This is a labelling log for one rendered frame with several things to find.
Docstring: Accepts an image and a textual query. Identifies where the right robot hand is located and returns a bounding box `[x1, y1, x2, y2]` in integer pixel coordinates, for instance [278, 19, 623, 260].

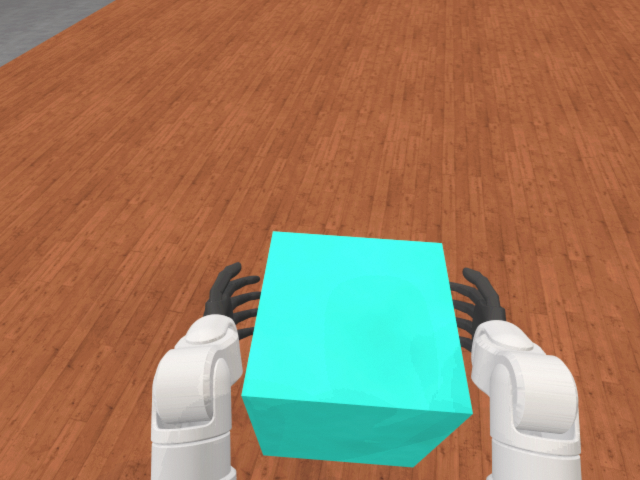
[449, 267, 506, 352]

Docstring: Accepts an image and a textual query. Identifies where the right robot forearm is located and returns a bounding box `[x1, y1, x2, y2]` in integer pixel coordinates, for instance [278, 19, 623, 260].
[471, 320, 582, 480]

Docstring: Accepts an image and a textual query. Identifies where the left robot forearm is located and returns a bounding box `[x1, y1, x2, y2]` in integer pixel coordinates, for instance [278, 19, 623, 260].
[151, 314, 243, 480]

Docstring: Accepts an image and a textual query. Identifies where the carton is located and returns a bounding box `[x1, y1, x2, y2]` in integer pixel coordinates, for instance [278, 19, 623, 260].
[241, 231, 473, 467]

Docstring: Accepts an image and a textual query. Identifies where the left robot hand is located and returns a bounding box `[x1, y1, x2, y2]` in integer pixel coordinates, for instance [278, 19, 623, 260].
[203, 262, 261, 340]

